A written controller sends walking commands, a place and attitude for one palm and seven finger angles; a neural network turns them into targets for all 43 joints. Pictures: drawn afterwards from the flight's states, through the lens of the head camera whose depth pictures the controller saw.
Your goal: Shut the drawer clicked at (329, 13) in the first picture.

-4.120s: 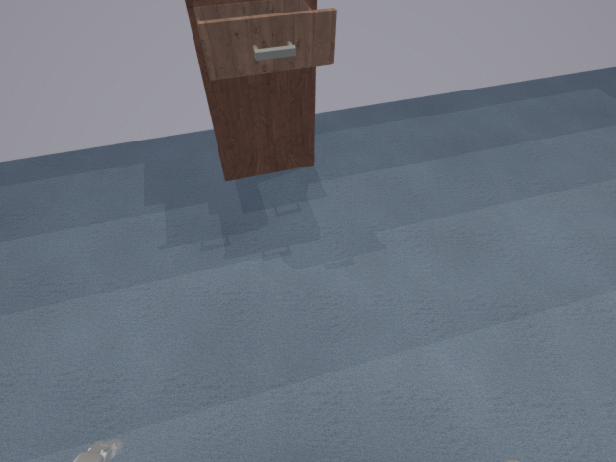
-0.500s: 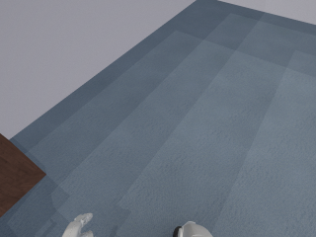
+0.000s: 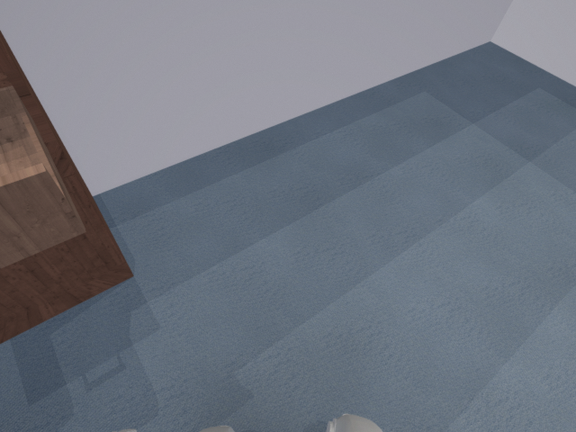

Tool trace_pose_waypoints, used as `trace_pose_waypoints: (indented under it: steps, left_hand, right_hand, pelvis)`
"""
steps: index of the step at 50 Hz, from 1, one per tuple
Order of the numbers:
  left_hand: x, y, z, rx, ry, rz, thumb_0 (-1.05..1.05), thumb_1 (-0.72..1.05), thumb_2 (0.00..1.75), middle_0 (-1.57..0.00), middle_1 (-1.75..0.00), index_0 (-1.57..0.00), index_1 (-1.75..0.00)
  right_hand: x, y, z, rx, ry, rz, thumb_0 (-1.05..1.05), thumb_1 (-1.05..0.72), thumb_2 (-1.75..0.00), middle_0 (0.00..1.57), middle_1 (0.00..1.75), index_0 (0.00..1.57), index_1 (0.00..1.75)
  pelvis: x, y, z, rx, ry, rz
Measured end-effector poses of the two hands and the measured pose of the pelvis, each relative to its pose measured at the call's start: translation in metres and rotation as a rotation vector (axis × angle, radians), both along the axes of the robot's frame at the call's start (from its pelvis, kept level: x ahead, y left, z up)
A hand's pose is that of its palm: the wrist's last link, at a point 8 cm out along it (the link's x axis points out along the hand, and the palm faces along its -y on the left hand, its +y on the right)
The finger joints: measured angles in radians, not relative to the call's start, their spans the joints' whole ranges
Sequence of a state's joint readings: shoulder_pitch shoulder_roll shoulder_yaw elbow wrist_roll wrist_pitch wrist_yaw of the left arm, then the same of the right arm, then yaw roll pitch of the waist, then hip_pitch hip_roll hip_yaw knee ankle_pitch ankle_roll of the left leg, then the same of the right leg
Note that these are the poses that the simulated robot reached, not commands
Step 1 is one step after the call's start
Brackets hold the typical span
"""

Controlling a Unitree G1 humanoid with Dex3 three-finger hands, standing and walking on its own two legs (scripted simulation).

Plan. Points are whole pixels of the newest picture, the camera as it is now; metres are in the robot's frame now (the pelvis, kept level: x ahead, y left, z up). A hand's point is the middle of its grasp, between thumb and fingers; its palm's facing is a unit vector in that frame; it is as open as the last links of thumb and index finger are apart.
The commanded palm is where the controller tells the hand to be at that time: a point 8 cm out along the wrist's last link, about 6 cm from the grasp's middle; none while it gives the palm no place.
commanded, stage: turn to face it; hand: left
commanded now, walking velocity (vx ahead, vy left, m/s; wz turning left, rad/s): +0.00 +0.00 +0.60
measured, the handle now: out of the picture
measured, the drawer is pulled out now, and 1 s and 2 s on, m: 0.29 0.29 0.29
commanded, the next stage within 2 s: take the last steps up to it in 0.98 s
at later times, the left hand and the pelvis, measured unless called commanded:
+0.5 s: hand out of the picture +0.05 +0.15 -0.13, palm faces +0.31 -0.91 -0.28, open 7.4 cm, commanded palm none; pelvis +0.01 -0.06 +0.01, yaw +18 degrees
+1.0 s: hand out of the picture -0.11 +0.18 -0.16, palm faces +0.57 -0.78 -0.27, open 7.4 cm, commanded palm none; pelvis -0.01 -0.03 +0.01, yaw +32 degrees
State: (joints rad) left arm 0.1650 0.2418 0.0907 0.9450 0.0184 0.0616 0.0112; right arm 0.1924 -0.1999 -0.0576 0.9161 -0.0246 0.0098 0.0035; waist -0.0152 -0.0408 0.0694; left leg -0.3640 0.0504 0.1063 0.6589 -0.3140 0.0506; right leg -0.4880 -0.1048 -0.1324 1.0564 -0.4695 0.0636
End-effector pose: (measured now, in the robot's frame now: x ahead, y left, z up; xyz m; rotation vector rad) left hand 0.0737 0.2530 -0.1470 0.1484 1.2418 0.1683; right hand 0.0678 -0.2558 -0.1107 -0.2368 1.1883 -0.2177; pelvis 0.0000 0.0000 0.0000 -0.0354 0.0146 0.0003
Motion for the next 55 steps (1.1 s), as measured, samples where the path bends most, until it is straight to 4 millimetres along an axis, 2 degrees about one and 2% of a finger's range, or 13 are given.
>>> trace_pose_waypoints:
  steps: [5, 10, 14, 19, 23, 28, 34, 41, 44, 49, 55]
  left_hand:
    - [-0.02, 0.018, 0.018, 0.04, 0.028, 0.069, 0.0, 0.91, 0.9, -0.2, -0.3, -0.19, -0.3]
    - [-0.027, 0.017, 0.029, 0.07, 0.025, 0.12, 0.0, 0.91, 0.9, -0.2, -0.3, -0.19, -0.3]
    - [-0.021, 0.003, 0.035, 0.084, -0.013, 0.146, 0.0, 0.91, 0.9, -0.2, -0.3, -0.19, -0.3]
    - [-0.016, -0.027, 0.04, 0.113, -0.105, 0.177, 0.0, 0.91, 0.9, -0.2, -0.3, -0.2, -0.3]
    - [-0.032, -0.049, 0.05, 0.112, -0.125, 0.221, 0.0, 0.91, 0.9, -0.2, -0.3, -0.2, -0.3]
    - [-0.061, -0.067, 0.052, 0.095, -0.095, 0.29, 0.0, 0.91, 0.9, -0.21, -0.3, -0.2, -0.3]
    - [-0.112, -0.073, 0.042, 0.065, -0.025, 0.394, 0.0, 0.91, 0.9, -0.21, -0.3, -0.2, -0.3]
    - [-0.191, -0.057, 0.012, 0.028, 0.095, 0.539, 0.0, 0.91, 0.9, -0.21, -0.3, -0.2, -0.3]
    - [-0.214, -0.05, 0.008, 0.024, 0.152, 0.578, 0.0, 0.91, 0.9, -0.2, -0.3, -0.2, -0.3]
    - [-0.217, -0.042, 0.019, 0.024, 0.132, 0.609, 0.0, 0.91, 0.9, -0.2, -0.3, -0.19, -0.3]
    - [-0.196, -0.045, 0.028, 0.039, 0.068, 0.61, 0.0, 0.91, 0.9, -0.2, -0.3, -0.19, -0.3]
  right_hand:
    - [0.017, 0.007, 0.006, 0.012, 0.03, 0.06, 0.0, -0.9, -0.9, 0.2, 0.3, 0.2, 0.3]
    - [0.032, 0.005, 0.002, 0.038, 0.043, 0.106, 0.01, -0.9, -0.9, 0.2, 0.3, 0.2, 0.3]
    - [0.043, -0.006, -0.007, 0.06, 0.051, 0.14, 0.01, -0.9, -0.9, 0.2, 0.3, 0.2, 0.3]
    - [0.061, -0.028, -0.027, 0.09, 0.051, 0.189, 0.01, -0.9, -0.9, 0.2, 0.3, 0.2, 0.3]
    - [0.081, -0.039, -0.026, 0.092, 0.053, 0.246, 0.01, -0.9, -0.9, 0.2, 0.3, 0.2, 0.3]
    - [0.103, -0.039, -0.017, 0.091, 0.048, 0.323, 0.01, -0.91, -0.9, 0.19, 0.3, 0.2, 0.3]
    - [0.128, -0.016, -0.011, 0.071, 0.053, 0.437, 0.01, -0.91, -0.9, 0.19, 0.3, 0.2, 0.3]
    - [0.157, 0.047, -0.006, 0.045, -0.036, 0.592, 0.01, -0.91, -0.9, 0.19, 0.3, 0.2, 0.3]
    - [0.156, 0.067, 0.001, 0.045, -0.061, 0.63, 0.01, -0.91, -0.9, 0.19, 0.3, 0.2, 0.3]
    - [0.141, 0.081, 0.006, 0.052, -0.031, 0.651, 0.0, -0.9, -0.9, 0.2, 0.3, 0.2, 0.3]
    - [0.121, 0.074, -0.003, 0.081, 0.027, 0.64, 0.0, -0.9, -0.9, 0.2, 0.3, 0.2, 0.3]
  pelvis:
    - [0.008, 0.001, 0.012, 0.005, 0.01, 0.049]
    - [0.013, -0.007, 0.015, 0.011, 0.01, 0.103]
    - [0.014, -0.021, 0.013, 0.022, 0.008, 0.153]
    - [0.014, -0.047, 0.002, 0.045, 0.005, 0.224]
    - [0.013, -0.059, 0.008, 0.061, -0.011, 0.294]
    - [0.012, -0.067, 0.014, 0.081, -0.016, 0.364]
    - [0.007, -0.064, 0.014, 0.082, -0.006, 0.438]
    - [-0.005, -0.04, -0.001, 0.043, 0.003, 0.51]
    - [-0.01, -0.034, 0.001, 0.043, -0.005, 0.523]
    - [-0.013, -0.03, 0.012, 0.028, -0.012, 0.555]
    - [-0.012, -0.034, 0.016, 0.038, -0.015, 0.584]
